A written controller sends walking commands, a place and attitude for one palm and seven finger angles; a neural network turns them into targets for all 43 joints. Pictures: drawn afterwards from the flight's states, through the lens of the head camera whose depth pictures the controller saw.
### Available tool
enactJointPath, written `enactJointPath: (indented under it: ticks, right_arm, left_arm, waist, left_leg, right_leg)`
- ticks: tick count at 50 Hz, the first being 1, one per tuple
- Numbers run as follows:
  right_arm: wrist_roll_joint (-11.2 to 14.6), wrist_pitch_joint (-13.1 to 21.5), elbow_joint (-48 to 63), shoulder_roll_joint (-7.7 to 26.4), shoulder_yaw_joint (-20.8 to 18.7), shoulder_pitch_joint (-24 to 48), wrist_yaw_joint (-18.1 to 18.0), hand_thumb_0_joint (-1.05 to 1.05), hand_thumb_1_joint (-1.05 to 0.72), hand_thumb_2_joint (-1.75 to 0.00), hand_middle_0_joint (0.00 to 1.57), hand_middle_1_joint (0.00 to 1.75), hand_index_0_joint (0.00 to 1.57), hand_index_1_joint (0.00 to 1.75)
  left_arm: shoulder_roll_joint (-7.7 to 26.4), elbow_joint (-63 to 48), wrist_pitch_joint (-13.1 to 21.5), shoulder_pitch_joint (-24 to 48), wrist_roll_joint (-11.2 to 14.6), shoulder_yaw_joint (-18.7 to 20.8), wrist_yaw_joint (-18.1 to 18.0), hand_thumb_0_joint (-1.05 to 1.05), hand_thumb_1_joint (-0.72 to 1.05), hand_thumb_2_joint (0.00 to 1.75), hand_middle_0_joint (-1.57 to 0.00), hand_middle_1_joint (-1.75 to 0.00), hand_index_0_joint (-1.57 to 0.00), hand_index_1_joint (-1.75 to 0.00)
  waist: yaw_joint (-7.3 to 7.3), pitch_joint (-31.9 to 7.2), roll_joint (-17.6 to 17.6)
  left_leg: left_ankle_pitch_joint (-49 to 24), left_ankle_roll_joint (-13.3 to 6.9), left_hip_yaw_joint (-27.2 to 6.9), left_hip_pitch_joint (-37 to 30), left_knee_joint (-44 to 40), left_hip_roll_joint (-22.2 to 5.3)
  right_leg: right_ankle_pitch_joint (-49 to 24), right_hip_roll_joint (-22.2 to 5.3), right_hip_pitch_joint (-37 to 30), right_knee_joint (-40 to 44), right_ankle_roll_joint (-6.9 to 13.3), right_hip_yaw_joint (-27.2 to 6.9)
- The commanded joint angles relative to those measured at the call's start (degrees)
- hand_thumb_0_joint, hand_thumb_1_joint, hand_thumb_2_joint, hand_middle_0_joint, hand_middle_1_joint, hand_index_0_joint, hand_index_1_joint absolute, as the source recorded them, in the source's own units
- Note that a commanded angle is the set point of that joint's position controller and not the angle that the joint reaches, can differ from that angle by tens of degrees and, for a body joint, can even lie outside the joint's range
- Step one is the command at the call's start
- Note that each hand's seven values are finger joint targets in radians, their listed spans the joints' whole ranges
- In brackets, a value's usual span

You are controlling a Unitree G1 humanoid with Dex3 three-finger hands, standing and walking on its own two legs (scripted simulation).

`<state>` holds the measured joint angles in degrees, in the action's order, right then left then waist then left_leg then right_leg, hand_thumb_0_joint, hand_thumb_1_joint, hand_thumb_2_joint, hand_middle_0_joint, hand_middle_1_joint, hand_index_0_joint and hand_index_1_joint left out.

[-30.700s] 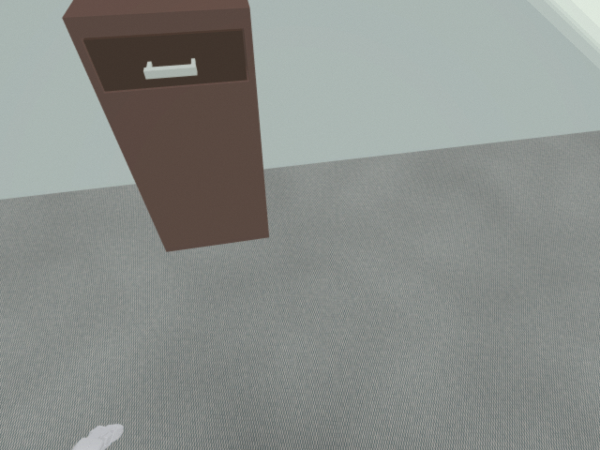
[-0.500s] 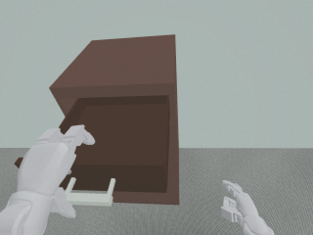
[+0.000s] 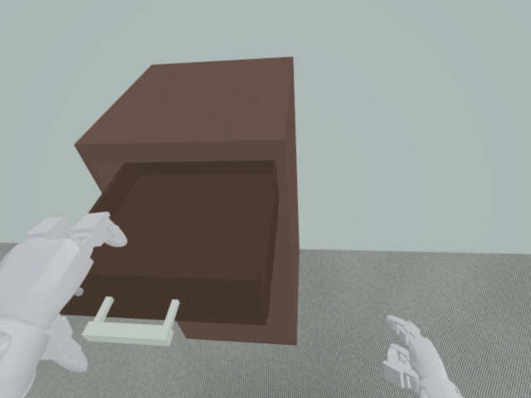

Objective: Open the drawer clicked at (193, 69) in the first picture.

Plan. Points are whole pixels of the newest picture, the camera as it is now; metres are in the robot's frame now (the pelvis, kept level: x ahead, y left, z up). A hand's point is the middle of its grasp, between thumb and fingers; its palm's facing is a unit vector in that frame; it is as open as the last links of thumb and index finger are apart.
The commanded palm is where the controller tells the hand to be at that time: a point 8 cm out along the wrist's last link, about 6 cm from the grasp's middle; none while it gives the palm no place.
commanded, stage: draw the hand back to the body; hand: left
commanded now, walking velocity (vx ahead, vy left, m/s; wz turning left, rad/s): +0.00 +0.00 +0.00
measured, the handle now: (134, 319) +0.21 +0.25 +0.03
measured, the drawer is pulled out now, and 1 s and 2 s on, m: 0.28 0.28 0.28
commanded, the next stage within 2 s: step back with the hand held close in 1.30 s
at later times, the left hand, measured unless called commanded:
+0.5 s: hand (90, 268) +0.19 +0.24 +0.18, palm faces +0.38 -0.82 -0.43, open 13.5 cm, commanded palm +0.14 +0.28 +0.22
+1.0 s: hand (77, 255) +0.20 +0.25 +0.20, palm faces +0.41 -0.81 -0.41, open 9.5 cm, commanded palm +0.15 +0.30 +0.22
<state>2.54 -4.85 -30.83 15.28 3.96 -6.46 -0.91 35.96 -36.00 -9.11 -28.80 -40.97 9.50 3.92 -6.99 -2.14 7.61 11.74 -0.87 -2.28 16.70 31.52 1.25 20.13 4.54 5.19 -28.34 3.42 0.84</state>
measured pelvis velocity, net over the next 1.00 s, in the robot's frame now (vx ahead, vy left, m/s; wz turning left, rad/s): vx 0.02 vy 0.02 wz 0.00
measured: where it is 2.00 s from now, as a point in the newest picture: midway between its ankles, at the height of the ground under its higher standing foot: outside the picture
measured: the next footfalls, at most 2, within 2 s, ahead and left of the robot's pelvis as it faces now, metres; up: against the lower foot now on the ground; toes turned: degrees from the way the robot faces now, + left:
none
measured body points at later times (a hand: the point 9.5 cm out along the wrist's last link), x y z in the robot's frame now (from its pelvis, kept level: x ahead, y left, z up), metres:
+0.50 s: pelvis +0.02 +0.02 +0.00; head +0.01 +0.00 +0.45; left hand +0.17 +0.29 +0.20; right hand +0.23 -0.17 -0.07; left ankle +0.06 +0.11 -0.73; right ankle -0.05 -0.08 -0.73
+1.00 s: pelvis +0.02 +0.02 +0.01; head +0.00 -0.01 +0.45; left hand +0.17 +0.29 +0.22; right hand +0.20 -0.20 -0.08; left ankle +0.06 +0.11 -0.73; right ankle -0.05 -0.08 -0.73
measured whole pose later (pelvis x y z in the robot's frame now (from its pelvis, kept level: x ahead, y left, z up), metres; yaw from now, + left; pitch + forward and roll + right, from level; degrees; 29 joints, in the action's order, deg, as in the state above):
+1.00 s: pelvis +0.02 +0.02 +0.01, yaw +0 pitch -2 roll +0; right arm 1.9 4.8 -36.0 12.5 0.9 -11.5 -3.2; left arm 20.8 -33.4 6.2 -31.7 5.2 18.9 -6.8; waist -3.0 -1.0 4.1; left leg 11.0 -2.4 -1.5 14.0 27.3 3.1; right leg 19.1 2.5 2.1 -23.4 1.9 0.2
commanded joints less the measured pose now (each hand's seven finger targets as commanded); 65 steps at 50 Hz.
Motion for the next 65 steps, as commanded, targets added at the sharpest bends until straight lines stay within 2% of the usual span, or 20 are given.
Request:
enactJointPath:
  ticks: [1,3,6,9,10,13,15,16,17,18,19,20,23,25,28,38,45,55,59,65]
  right_arm:
    - [-0.3,4.51,11.31,4.68,-1.77,12.4,-0.73,0.0,-0.9,-0.9,0.2,0.3,0.2,0.3]
    - [-0.65,4.28,11.56,5.1,-2.18,11.62,-1.31,0.0,-0.9,-0.9,0.2,0.3,0.2,0.3]
    - [-0.9,4.5,12.36,5.08,-1.84,11.44,-1.69,0.0,-0.9,-0.9,0.2,0.3,0.2,0.3]
    - [-0.89,3.62,12.44,5.18,-2.59,10.35,-1.75,0.0,-0.9,-0.9,0.2,0.3,0.2,0.3]
    - [-0.35,4.15,12.69,4.99,-2.73,11.89,-1.43,0.0,-0.9,-0.9,0.2,0.3,0.2,0.3]
    - [-0.66,3.17,12.31,4.96,-3.34,9.59,-0.97,0.0,-0.9,-0.9,0.2,0.3,0.2,0.3]
    - [0.02,3.3,12.7,4.85,-3.53,11.51,-0.34,0.0,-0.9,-0.9,0.2,0.3,0.2,0.3]
    - [-0.15,7.22,11.37,0.86,-3.73,4.15,-1.1,0.0,-0.9,-0.9,0.2,0.3,0.2,0.3]
    - [-0.55,8.78,9.17,2.39,-4.03,3.28,-1.75,0.0,-0.9,-0.9,0.2,0.3,0.2,0.3]
    - [-0.58,9.18,9.37,2.36,-3.95,4.13,-1.82,0.0,-0.9,-0.9,0.2,0.3,0.2,0.3]
    - [-0.5,9.19,9.69,2.69,-4.12,4.43,-2.3,0.0,-0.9,-0.9,0.2,0.3,0.2,0.3]
    - [-0.58,10.35,9.32,2.6,-3.64,6.25,-2.58,0.0,-0.9,-0.9,0.2,0.3,0.2,0.3]
    - [-1.16,13.36,9.61,2.16,-3.23,5.09,-3.21,0.0,-0.9,-0.9,0.2,0.3,0.2,0.3]
    - [-1.41,14.74,8.21,2.49,-2.85,4.67,-3.14,0.0,-0.9,-0.9,0.2,0.3,0.2,0.3]
    - [-1.41,15.32,6.66,1.97,-2.65,3.44,-2.56,0.0,-0.9,-0.9,0.2,0.3,0.2,0.3]
    - [-1.0,12.73,5.76,2.46,-4.67,3.85,-1.69,0.0,-0.9,-0.9,0.2,0.3,0.2,0.3]
    - [-0.91,13.34,4.96,2.93,-4.87,3.83,-2.67,0.0,-0.9,-0.9,0.2,0.3,0.2,0.3]
    - [-0.82,13.36,4.3,2.93,-5.05,4.26,-2.59,0.0,-0.9,-0.9,0.2,0.3,0.2,0.3]
    - [-0.83,13.1,4.66,2.81,-5.2,4.44,-2.59,0.0,-0.9,-0.9,0.2,0.3,0.2,0.3]
    - [-0.91,12.81,4.71,2.6,-5.06,4.56,-2.66,0.0,-0.9,-0.9,0.2,0.3,0.2,0.3]
  left_arm:
    - [10.39,-9.78,1.62,4.44,0.65,7.6,-1.0,0.0,-0.5,0.3,-0.3,-1.2,-0.3,-1.2]
    - [12.09,-10.6,2.85,4.45,0.25,8.92,-1.17,0.0,-0.5,0.3,-0.3,-1.2,-0.3,-1.2]
    - [14.49,-12.96,4.3,2.1,-0.03,12.09,-2.39,0.0,-0.5,0.3,-0.3,-1.2,-0.3,-1.2]
    - [14.56,-12.67,5.94,0.12,1.13,14.04,-3.69,0.0,-0.5,0.3,-0.3,-1.2,-0.3,-1.2]
    - [14.75,-13.68,5.73,-0.98,1.81,15.34,-4.13,0.0,-0.5,0.3,-0.3,-1.2,-0.3,-1.2]
    - [13.66,-11.92,6.21,-2.85,2.54,15.72,-5.13,0.0,-0.5,0.3,-0.3,-1.2,-0.3,-1.2]
    - [12.47,-12.03,5.04,-4.4,3.1,15.55,-5.19,0.0,-0.5,0.3,-0.3,-1.2,-0.3,-1.2]
    - [-9.49,-9.19,9.64,1.59,40.73,12.35,-7.11,0.0,-0.47,0.32,-0.3,-1.18,-0.3,-1.18]
    - [-4.5,-3.63,11.42,-1.84,40.75,15.19,-8.65,0.0,-0.43,0.33,-0.29,-1.15,-0.29,-1.15]
    - [-5.79,-3.81,12.13,-3.24,41.11,14.21,-9.12,0.0,-0.4,0.34,-0.29,-1.13,-0.29,-1.13]
    - [-5.19,-8.13,13.25,-1.71,44.14,14.94,-9.56,0.0,-0.36,0.36,-0.29,-1.11,-0.29,-1.11]
    - [-4.66,-9.94,14.4,0.11,45.1,15.39,-10.2,0.0,-0.32,0.37,-0.29,-1.09,-0.29,-1.09]
    - [-6.39,-17.49,17.33,0.34,45.5,12.29,-11.42,0.0,-0.22,0.42,-0.28,-1.02,-0.28,-1.02]
    - [-5.2,-19.15,17.68,1.11,45.17,12.75,-12.3,0.0,-0.15,0.45,-0.27,-0.98,-0.27,-0.98]
    - [-5.9,-17.04,17.85,0.88,45.11,12.98,-12.5,0.0,-0.05,0.5,-0.27,-0.91,-0.27,-0.91]
    - [-7.55,-9.62,18.27,-1.49,46.59,14.95,-10.79,0.0,0.31,0.64,-0.24,-0.68,-0.24,-0.68]
    - [-4.81,-10.97,19.09,2.06,46.21,16.83,-11.69,0.0,0.55,0.75,-0.22,-0.52,-0.22,-0.52]
    - [-6.25,-7.88,19.01,3.59,46.43,15.5,-11.29,0.0,0.9,0.9,-0.2,-0.3,-0.2,-0.3]
    - [-5.68,-8.0,19.04,2.58,46.62,15.97,-11.16,0.0,0.9,0.9,-0.2,-0.3,-0.2,-0.3]
    - [-4.49,-8.71,18.91,3.46,46.62,17.06,-11.14,0.0,0.9,0.9,-0.2,-0.3,-0.2,-0.3]
  waist:
    - [0.02,-2.46,-5.89]
    - [0.04,-2.85,-7.83]
    - [-0.89,-5.85,-6.37]
    - [-0.77,-4.95,-5.73]
    - [-0.86,-5.34,-2.08]
    - [-0.73,-4.84,-4.44]
    - [-0.62,-5.08,-2.05]
    - [7.06,0.36,-5.36]
    - [5.18,-0.42,-9.35]
    - [4.96,1.36,-8.05]
    - [4.58,-1.98,-11.44]
    - [4.18,-2.87,-9.12]
    - [3.32,-6.11,-5.39]
    - [3.06,-4.42,0.52]
    - [3.33,-1.77,2.72]
    - [3.84,-2.36,-6.65]
    - [4.03,-2.57,-3.53]
    - [4.2,0.34,-3.71]
    - [3.84,-1.98,-6.03]
    - [3.7,-1.44,-4.4]
  left_leg:
    - [-7.65,-1.11,1.97,-10.75,0.15,0.75]
    - [-8.37,-1.35,1.99,-11.13,0.73,0.79]
    - [-10.01,-1.27,2.15,-11.46,2.28,0.95]
    - [-10.6,-1.14,2.28,-11.22,2.72,0.94]
    - [-10.56,-0.87,2.15,-11.26,3.0,0.86]
    - [-11.95,-0.9,2.24,-10.12,3.29,0.81]
    - [-12.17,-0.68,2.12,-9.62,3.23,0.67]
    - [-9.77,-1.33,1.72,-14.45,1.0,-2.22]
    - [-8.82,-0.96,0.33,-14.08,-0.87,-3.45]
    - [-7.67,-0.72,-0.15,-13.27,-1.84,-3.3]
    - [-7.49,-0.78,-0.74,-13.55,-3.04,-3.12]
    - [-6.65,-0.77,-0.6,-13.62,-3.6,-2.72]
    - [-8.18,-0.79,-1.1,-14.06,-4.91,-2.61]
    - [-8.27,-0.26,-1.73,-12.67,-5.74,-2.57]
    - [-8.69,0.57,-2.69,-11.38,-6.82,-2.72]
    - [-7.8,0.49,-1.99,-12.52,-7.83,-3.3]
    - [-6.08,0.14,-1.42,-13.11,-7.79,-2.4]
    - [-6.11,-0.33,-0.91,-13.61,-7.44,-1.82]
    - [-9.0,-0.59,-0.23,-14.36,-6.68,-1.71]
    - [-9.72,-0.51,0.14,-14.24,-6.26,-1.38]
  right_leg:
    - [-14.42,-4.04,12.46,8.17,-3.88,-1.79]
    - [-16.58,-4.46,12.51,8.04,-4.13,-1.82]
    - [-21.06,-4.97,11.01,6.62,-3.79,-2.13]
    - [-21.56,-4.71,12.14,6.34,-3.91,-1.45]
    - [-21.79,-4.0,11.92,6.5,-3.2,-2.6]
    - [-22.14,-4.04,12.71,5.49,-3.58,-0.64]
    - [-22.7,-3.14,12.86,5.16,-3.13,-1.35]
    - [-21.35,-3.51,12.13,5.38,-2.3,1.15]
    - [-17.13,-3.31,11.81,4.69,-2.38,1.6]
    - [-14.81,-3.2,12.18,5.18,-2.24,1.66]
    - [-14.19,-3.71,10.42,5.53,-2.63,2.04]
    - [-13.43,-3.53,9.4,5.54,-2.48,1.5]
    - [-12.79,-4.33,7.59,5.46,-2.1,0.87]
    - [-11.71,-4.2,7.33,5.89,-1.32,0.48]
    - [-11.05,-3.9,7.43,6.2,-0.81,1.2]
    - [-10.84,-3.48,7.11,8.13,-1.47,1.93]
    - [-10.34,-3.98,6.98,10.09,-1.55,0.97]
    - [-11.45,-4.19,7.91,11.69,-1.79,0.46]
    - [-16.01,-4.62,6.46,10.9,-2.2,0.24]
    - [-17.92,-4.73,6.11,11.47,-2.18,0.07]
